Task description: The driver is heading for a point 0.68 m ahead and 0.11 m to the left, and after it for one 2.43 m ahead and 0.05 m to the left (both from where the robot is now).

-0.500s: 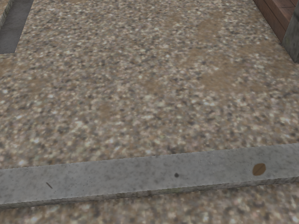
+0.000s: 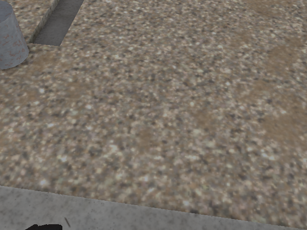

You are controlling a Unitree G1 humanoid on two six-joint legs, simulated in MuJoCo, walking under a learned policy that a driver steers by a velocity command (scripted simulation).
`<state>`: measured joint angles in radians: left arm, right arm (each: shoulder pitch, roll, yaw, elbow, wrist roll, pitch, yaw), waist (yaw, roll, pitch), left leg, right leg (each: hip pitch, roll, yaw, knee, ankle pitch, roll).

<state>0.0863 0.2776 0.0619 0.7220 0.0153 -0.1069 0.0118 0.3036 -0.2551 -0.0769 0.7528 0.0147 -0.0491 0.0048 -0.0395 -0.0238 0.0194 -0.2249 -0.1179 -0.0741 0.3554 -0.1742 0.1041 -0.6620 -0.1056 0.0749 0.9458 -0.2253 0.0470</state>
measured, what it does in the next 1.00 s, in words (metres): climbs, turning left: right foot, then left foot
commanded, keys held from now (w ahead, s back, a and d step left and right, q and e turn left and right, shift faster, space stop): w+q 0.52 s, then q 0.14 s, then no key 0.34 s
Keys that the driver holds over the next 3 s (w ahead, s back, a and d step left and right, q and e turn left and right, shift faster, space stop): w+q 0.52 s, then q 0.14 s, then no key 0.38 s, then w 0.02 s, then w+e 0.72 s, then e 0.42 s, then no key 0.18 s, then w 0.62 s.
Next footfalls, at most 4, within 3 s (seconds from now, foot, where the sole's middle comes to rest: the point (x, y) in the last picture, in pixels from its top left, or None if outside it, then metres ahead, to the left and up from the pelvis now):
0.06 right None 0.23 -0.22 -0.75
0.48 left None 0.27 0.10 -0.78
0.80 right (147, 201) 0.57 0.01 -0.74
1.04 left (110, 228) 0.45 0.17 -0.73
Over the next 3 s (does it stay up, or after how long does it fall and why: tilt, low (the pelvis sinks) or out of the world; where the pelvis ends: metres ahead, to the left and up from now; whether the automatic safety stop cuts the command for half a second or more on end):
stays up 1.15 0.00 0.00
